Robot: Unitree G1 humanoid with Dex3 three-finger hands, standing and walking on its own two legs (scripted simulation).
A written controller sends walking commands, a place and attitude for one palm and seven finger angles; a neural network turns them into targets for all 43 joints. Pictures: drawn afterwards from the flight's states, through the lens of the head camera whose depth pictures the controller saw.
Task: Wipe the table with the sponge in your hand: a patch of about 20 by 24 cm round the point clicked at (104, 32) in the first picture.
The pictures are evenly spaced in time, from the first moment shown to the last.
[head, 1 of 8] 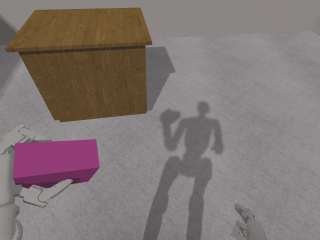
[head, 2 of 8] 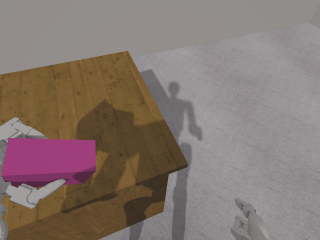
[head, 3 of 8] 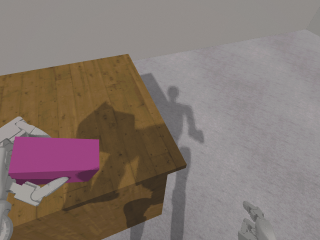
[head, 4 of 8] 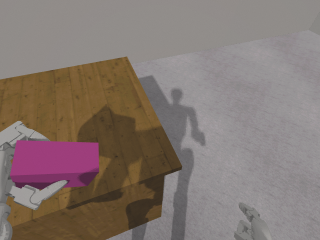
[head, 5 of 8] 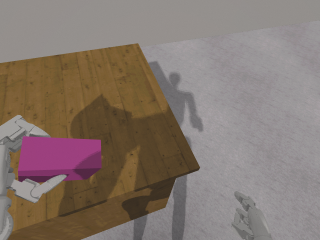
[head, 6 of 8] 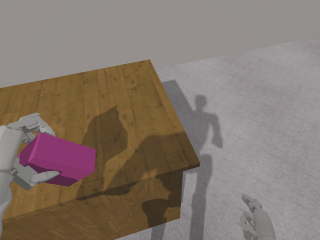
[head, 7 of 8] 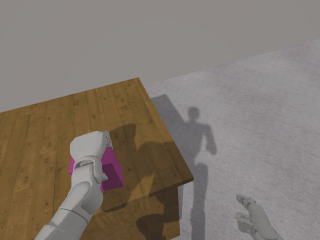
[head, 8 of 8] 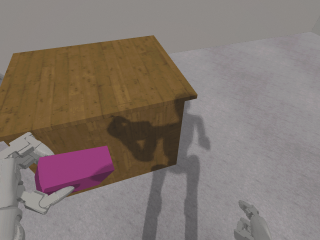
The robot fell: no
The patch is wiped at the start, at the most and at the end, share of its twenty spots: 0.00 1.00 1.00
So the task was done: yes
